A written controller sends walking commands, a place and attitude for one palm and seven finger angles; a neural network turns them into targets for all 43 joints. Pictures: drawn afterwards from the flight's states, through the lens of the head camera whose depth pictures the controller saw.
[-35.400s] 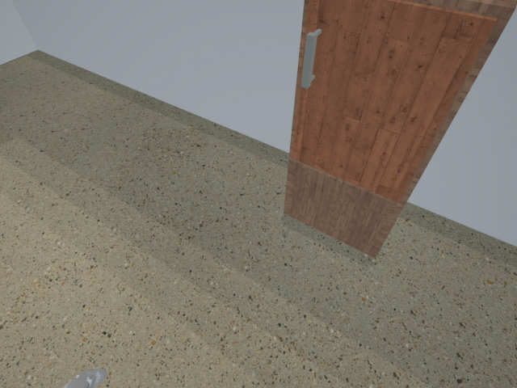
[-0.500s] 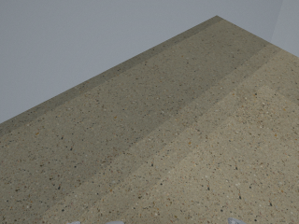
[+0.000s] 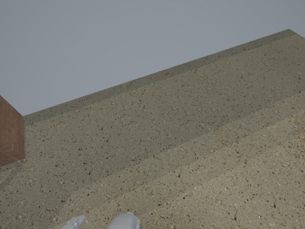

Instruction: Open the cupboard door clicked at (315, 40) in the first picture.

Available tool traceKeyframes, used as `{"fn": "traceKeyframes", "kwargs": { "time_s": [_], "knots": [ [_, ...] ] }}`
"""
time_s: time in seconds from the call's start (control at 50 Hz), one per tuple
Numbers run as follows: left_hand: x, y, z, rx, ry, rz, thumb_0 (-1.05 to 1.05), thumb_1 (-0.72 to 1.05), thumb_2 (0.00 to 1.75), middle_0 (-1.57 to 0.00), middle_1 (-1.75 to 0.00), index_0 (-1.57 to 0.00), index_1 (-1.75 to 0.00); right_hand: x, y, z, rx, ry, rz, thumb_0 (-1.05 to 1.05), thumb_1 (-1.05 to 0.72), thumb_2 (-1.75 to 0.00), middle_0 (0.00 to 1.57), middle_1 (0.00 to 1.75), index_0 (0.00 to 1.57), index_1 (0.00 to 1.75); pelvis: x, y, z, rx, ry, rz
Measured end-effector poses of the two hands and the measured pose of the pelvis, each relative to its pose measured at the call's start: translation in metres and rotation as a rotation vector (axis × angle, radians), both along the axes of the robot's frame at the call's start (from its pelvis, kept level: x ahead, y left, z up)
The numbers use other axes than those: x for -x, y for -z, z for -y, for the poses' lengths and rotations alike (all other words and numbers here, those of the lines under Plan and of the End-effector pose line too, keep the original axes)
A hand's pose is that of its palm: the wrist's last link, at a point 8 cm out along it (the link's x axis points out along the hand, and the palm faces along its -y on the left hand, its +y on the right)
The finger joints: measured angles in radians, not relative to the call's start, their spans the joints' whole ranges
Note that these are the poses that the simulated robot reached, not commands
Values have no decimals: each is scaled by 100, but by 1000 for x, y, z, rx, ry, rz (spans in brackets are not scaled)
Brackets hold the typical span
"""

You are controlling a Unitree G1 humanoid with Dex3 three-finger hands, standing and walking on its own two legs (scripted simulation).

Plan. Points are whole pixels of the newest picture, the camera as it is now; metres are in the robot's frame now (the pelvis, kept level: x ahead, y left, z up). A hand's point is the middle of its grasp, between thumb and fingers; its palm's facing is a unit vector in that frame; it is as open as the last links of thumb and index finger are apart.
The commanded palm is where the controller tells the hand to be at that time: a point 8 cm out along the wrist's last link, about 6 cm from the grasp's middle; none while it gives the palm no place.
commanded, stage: turn to face it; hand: left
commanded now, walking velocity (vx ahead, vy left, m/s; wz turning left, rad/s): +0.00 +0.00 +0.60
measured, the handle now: out of the picture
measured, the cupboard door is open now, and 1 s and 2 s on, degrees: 39 39 39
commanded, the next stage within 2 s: take the last steps up to it in 1.64 s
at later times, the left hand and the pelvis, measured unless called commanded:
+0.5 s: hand out of the picture +0.05 +0.25 -0.16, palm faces +0.31 -0.92 -0.26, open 7.4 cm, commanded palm none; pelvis +0.02 +0.02 +0.00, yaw +17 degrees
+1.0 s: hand out of the picture -0.05 +0.23 -0.20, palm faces +0.59 -0.78 -0.22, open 7.4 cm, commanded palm none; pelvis +0.03 +0.03 -0.01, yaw +36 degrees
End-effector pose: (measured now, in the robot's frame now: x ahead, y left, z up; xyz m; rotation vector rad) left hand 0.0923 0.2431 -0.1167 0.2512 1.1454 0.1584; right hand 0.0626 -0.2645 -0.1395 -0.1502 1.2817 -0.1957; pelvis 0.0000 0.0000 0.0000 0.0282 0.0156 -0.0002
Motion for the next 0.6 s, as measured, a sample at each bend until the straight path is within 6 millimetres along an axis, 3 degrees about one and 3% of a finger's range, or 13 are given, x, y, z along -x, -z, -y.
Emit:
{"fn": "traceKeyframes", "kwargs": {
  "time_s": [0.12, 0.2, 0.26, 0.42, 0.6],
  "knots": [
    [42, 14, -3, 57, -100, -62, 0, 90, 89, -20, -30, -20, -30, -48, -12, -17, 12, -123, 38, 1, -91, -90, 20, 30, 20, 30, -3, -1, -6, -9, -81, 1],
    [72, 37, -22, 87, -187, -105, 0, 90, 89, -21, -30, -20, -30, -86, -12, -39, 44, -220, 110, 1, -91, -90, 20, 30, 20, 30, -6, 13, -21, 20, -135, -6],
    [87, 45, -39, 76, -236, -149, 1, 90, 89, -20, -30, -20, -30, -100, -17, -54, 61, -268, 146, 1, -91, -90, 20, 30, 20, 30, -5, 15, -26, 19, -162, -1],
    [76, 21, -57, 44, -313, -71, 1, 90, 89, -20, -30, -20, -30, -98, -24, -67, 56, -336, 88, 1, -91, -90, 20, 30, 20, 30, -10, -1, -24, 46, -247, -5],
    [52, 7, -38, -17, -361, 55, 1, 90, 89, -20, -30, -20, -30, -105, 3, -45, 9, -373, 4, 1, -91, -90, 20, 30, 21, 30, -25, 9, 2, 28, -360, -19]
  ]
}}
